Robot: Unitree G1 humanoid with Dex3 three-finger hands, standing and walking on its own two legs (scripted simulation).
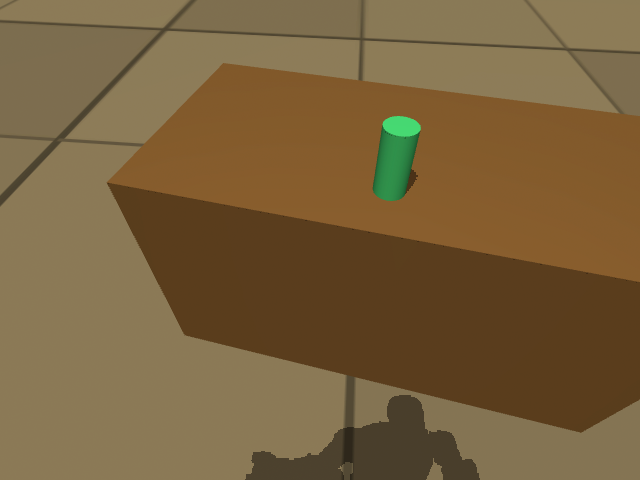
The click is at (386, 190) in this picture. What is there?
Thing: squat round
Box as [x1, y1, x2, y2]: [373, 116, 420, 200]
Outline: 403,116 389,117 384,120 382,124 373,183 373,191 380,198 387,200 398,199 402,197 405,192 420,126 416,121
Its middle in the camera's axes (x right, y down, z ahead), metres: +0.16 -0.17 +0.79
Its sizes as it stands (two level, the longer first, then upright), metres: 0.073 0.073 0.159
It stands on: a support 0.70 m high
